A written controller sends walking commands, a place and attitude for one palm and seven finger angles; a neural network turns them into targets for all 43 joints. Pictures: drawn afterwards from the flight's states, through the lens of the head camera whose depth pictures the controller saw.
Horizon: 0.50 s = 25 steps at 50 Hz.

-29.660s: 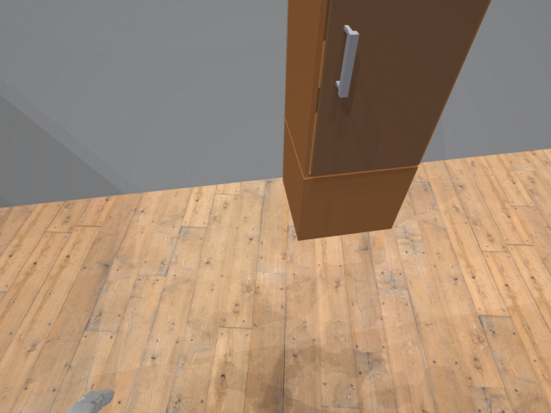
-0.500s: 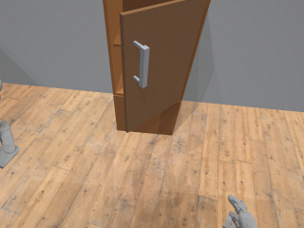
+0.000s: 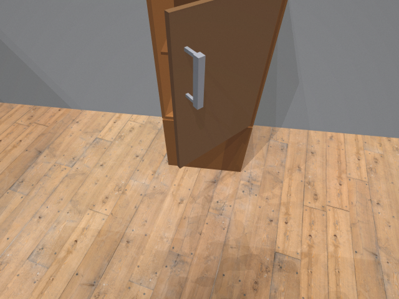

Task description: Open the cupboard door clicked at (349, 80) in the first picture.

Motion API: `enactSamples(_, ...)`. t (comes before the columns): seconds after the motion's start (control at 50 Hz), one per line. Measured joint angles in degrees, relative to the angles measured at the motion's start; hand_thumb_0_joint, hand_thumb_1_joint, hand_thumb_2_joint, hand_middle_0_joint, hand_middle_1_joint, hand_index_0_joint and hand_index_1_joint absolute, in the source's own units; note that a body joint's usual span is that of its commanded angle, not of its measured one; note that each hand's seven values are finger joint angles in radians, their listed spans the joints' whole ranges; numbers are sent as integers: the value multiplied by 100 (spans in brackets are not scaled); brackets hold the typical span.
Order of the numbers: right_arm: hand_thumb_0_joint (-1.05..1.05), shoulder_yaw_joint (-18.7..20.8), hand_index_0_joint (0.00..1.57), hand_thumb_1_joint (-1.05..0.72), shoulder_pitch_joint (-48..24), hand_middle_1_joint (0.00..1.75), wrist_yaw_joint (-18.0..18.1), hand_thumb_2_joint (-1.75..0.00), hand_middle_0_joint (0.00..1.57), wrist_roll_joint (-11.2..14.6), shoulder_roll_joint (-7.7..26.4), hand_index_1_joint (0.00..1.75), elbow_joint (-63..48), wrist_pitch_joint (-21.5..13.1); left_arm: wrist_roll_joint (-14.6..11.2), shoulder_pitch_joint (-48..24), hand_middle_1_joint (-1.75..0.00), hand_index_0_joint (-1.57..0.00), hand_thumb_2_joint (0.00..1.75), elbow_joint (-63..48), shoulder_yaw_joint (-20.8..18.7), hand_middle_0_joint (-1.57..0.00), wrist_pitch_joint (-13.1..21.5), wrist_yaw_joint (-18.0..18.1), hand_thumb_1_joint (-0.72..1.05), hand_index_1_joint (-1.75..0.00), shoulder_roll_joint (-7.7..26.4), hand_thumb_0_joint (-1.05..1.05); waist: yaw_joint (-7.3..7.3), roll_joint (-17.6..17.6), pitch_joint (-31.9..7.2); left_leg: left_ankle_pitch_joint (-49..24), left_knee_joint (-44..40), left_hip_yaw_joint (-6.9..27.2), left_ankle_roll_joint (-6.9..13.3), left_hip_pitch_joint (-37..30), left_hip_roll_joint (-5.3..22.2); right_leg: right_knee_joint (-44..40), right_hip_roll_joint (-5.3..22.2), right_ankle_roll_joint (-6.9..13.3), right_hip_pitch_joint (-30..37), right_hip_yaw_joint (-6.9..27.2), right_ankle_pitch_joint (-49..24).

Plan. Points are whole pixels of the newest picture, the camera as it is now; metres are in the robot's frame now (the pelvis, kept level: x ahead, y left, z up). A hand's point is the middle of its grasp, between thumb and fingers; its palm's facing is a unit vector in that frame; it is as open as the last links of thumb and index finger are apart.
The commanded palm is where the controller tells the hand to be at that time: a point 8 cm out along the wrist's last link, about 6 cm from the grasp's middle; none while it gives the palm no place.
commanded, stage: let the arm hang, fingers relaxed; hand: left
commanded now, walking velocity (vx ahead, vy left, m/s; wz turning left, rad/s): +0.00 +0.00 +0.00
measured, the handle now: (193, 79) +0.63 +0.04 +0.09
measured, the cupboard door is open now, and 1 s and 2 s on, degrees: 44 44 44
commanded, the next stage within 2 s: look to check the result in 0.78 s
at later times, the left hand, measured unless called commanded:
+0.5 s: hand out of the picture +0.01 +0.20 -0.16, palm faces +0.01 -0.97 -0.22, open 7.4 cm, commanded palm none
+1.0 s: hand out of the picture +0.03 +0.21 -0.16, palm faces +0.01 -0.97 -0.22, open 7.4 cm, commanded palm none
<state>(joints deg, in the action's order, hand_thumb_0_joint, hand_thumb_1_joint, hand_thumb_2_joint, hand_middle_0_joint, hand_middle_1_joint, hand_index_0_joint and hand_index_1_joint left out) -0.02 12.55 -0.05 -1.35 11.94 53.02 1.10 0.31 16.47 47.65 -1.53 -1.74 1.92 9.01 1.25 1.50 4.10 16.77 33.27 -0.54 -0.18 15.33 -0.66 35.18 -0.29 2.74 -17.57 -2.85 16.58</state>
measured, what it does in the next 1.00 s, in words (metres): stands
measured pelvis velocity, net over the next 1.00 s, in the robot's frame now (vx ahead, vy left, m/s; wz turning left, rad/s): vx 0.01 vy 0.02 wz -0.01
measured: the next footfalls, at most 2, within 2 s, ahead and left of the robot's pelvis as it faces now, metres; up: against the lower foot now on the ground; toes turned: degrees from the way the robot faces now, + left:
none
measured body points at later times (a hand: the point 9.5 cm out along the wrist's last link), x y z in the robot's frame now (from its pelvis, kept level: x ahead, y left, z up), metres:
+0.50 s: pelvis +0.00 +0.02 +0.02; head +0.01 +0.01 +0.46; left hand +0.01 +0.25 -0.14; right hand -0.02 -0.19 -0.15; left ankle +0.01 +0.12 -0.73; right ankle +0.03 -0.09 -0.73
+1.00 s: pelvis +0.01 +0.02 +0.02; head +0.04 +0.02 +0.47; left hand +0.03 +0.26 -0.14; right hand +0.02 -0.21 -0.15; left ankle +0.01 +0.12 -0.73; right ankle +0.03 -0.09 -0.73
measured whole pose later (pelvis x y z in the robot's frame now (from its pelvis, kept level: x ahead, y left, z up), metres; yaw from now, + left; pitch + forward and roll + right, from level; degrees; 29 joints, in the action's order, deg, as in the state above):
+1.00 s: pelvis +0.01 +0.02 +0.02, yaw -1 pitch -1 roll +0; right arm 0.5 12.5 1.2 -1.0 10.0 65.2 -0.4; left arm 0.7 12.7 65.4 -1.1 0.6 1.6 10.0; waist 0.4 -0.4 3.8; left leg 12.0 21.7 -1.4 1.5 8.8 -1.4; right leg 22.6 0.1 0.9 -10.8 -1.8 10.9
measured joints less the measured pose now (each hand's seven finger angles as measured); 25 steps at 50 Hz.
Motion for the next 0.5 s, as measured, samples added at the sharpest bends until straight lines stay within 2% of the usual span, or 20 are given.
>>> enactSamples(0.08, 1, 11, 20, -90, 162, 30, 33, -89, 20, -14, -118, 30, 416, 71, 22, -2, -30, -21, 90, 659, 28, -21, 24, -52, 101, -30, 217, -3, -88, -7, 27, -219, -333, 87, -20, -115, 94, -580, -104, 18, 243, -86, -330)
enactSamples(0.2, 1, 27, 20, -90, 331, 30, 62, -89, 20, -6, -170, 30, 859, 55, 20, 27, -30, -20, 90, 1341, 41, -20, 63, -61, 96, -30, 266, -1, -118, -205, -43, -429, -714, 62, 29, -271, 96, -1110, -119, -32, 461, -57, -639)
enactSamples(0.5, 1, 5, 20, -90, 359, 30, 101, -89, 20, 7, -378, 30, 1193, -65, 25, -250, -30, -20, 90, 1713, 60, -20, 165, -17, 91, -30, 35, 0, -67, -243, -134, -561, -1025, -78, 141, -457, -43, -1183, 15, -150, 509, 87, -680)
